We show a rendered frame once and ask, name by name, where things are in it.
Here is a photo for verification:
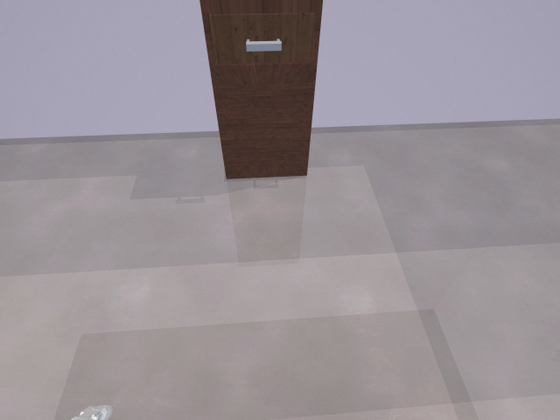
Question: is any handle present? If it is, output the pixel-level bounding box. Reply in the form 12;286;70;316
246;38;282;52

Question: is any drawer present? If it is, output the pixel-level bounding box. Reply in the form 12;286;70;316
209;12;315;65

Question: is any cabinet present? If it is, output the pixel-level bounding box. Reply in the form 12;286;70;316
199;0;323;179

